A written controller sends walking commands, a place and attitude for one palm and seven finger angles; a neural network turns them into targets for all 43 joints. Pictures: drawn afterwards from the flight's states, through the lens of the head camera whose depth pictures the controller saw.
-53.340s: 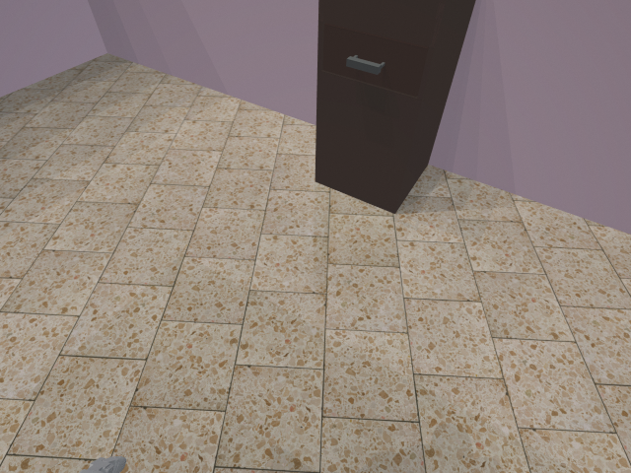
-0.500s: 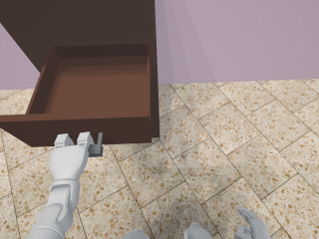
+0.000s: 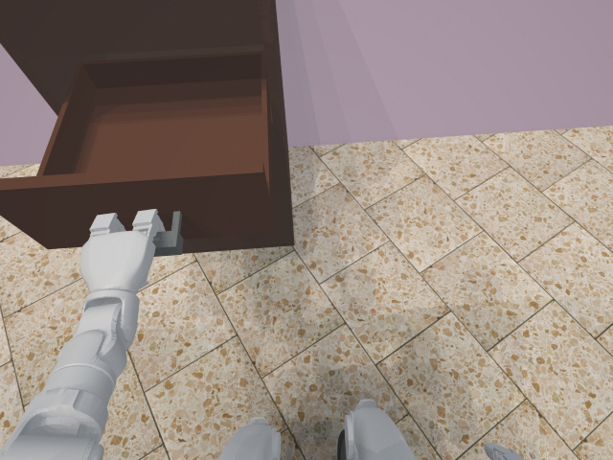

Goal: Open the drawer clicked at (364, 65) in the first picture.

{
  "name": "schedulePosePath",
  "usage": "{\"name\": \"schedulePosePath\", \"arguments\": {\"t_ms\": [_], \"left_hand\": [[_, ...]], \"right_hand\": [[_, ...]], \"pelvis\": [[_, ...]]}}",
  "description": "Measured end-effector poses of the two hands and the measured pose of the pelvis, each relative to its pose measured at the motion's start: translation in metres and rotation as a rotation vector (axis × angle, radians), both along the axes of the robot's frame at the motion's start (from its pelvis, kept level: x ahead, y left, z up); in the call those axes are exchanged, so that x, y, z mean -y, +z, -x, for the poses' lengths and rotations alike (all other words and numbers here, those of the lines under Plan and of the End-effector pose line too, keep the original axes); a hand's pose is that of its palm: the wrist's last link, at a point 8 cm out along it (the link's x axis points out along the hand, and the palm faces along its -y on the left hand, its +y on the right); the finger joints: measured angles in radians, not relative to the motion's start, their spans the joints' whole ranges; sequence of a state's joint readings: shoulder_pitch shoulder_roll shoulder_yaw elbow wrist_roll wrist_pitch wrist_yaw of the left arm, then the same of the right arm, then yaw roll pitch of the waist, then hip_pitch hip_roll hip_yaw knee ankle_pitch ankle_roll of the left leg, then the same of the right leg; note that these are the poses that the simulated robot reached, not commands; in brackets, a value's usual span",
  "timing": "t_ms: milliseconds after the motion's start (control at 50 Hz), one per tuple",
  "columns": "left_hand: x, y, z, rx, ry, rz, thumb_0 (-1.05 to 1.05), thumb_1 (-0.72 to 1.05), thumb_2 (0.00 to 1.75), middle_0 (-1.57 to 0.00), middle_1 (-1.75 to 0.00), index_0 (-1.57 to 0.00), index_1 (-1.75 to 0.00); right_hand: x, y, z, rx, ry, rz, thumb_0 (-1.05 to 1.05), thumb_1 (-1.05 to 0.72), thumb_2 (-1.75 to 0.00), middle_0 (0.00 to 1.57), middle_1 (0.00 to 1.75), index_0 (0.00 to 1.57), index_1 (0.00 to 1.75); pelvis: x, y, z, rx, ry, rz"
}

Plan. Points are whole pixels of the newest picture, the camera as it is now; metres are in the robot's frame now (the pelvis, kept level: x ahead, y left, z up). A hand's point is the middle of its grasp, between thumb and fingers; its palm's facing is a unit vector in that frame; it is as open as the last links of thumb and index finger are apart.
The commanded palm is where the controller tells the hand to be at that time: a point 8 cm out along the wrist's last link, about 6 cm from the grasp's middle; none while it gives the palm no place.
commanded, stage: pull the drawer open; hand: left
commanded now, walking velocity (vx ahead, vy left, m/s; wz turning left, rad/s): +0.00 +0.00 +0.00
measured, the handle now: (139, 232) +0.43 +0.26 -0.03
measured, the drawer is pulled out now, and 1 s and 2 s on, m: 0.27 0.30 0.25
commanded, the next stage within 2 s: none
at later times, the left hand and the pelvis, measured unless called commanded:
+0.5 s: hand (136, 274) +0.37 +0.26 -0.04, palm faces -0.04 -0.01 -1.00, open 6.1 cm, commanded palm +0.32 +0.26 +0.01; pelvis -0.01 +0.00 +0.00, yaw +0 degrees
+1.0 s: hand (133, 288) +0.35 +0.26 -0.05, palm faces +0.00 -0.03 -1.00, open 6.1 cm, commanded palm +0.33 +0.25 +0.01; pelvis +0.07 +0.02 +0.01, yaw -1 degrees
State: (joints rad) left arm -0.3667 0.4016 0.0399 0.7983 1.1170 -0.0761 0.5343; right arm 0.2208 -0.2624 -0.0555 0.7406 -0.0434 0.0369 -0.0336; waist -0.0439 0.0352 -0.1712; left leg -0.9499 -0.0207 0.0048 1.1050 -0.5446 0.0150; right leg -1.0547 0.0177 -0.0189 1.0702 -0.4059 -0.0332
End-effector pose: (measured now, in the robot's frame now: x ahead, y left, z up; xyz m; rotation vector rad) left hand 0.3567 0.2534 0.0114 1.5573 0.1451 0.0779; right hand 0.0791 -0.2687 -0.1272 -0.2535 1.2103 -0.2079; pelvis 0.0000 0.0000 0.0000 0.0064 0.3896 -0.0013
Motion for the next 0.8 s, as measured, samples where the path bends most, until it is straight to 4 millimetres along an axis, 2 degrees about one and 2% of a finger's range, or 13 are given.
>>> {"name": "schedulePosePath", "arguments": {"t_ms": [100, 200, 420, 520, 600, 660, 800], "left_hand": [[-0.001, 0.0, 0.0, 0.004, -0.009, 0.001, -0.03, 0.64, 0.78, -0.32, -1.34, -0.37, -1.35], [-0.001, -0.001, 0.001, 0.01, -0.021, 0.0, -0.03, 0.64, 0.78, -0.33, -1.34, -0.37, -1.35], [-0.001, -0.001, 0.001, 0.015, -0.022, -0.006, -0.04, 0.64, 0.79, -0.33, -1.34, -0.37, -1.35], [0.0, 0.0, 0.006, 0.002, -0.009, 0.005, -0.03, 0.64, 0.77, -0.32, -1.34, -0.37, -1.35], [0.001, 0.0, 0.019, -0.001, -0.002, 0.018, -0.02, 0.65, 0.76, -0.3, -1.34, -0.37, -1.35], [0.002, 0.0, 0.031, 0.002, 0.0, 0.022, -0.01, 0.65, 0.75, -0.27, -1.34, -0.36, -1.33], [0.003, 0.0, 0.034, 0.003, 0.014, 0.037, 0.0, 0.68, 0.74, -0.21, -1.25, -0.32, -1.28]], "right_hand": [[-0.002, -0.006, 0.017, -0.012, -0.005, -0.009, 0.01, -0.91, -0.9, 0.2, 0.3, 0.2, 0.3], [-0.004, -0.012, 0.024, -0.015, -0.004, -0.017, 0.01, -0.91, -0.9, 0.2, 0.3, 0.2, 0.3], [-0.008, -0.014, 0.016, 0.001, 0.013, -0.028, 0.01, -0.91, -0.9, 0.2, 0.3, 0.2, 0.3], [-0.01, -0.006, 0.004, 0.022, -0.003, -0.037, 0.01, -0.91, -0.9, 0.2, 0.3, 0.2, 0.3], [-0.013, 0.003, -0.011, 0.052, -0.015, -0.042, 0.01, -0.91, -0.9, 0.2, 0.3, 0.2, 0.3], [-0.014, 0.011, -0.027, 0.081, -0.015, -0.043, 0.01, -0.91, -0.9, 0.2, 0.3, 0.2, 0.3], [-0.017, 0.03, -0.076, 0.171, -0.006, -0.035, 0.01, -0.91, -0.9, 0.2, 0.3, 0.2, 0.3]], "pelvis": [[0.0, -0.004, 0.009, -0.004, -0.001, -0.005], [0.0, -0.007, 0.015, -0.012, 0.0, -0.006], [-0.001, -0.007, 0.017, -0.02, 0.007, -0.006], [-0.003, -0.001, 0.01, -0.014, -0.004, -0.005], [-0.005, 0.005, -0.001, -0.004, -0.016, -0.002], [-0.007, 0.009, -0.01, 0.003, -0.023, 0.001], [-0.011, 0.014, -0.037, -0.002, -0.038, 0.015]]}}
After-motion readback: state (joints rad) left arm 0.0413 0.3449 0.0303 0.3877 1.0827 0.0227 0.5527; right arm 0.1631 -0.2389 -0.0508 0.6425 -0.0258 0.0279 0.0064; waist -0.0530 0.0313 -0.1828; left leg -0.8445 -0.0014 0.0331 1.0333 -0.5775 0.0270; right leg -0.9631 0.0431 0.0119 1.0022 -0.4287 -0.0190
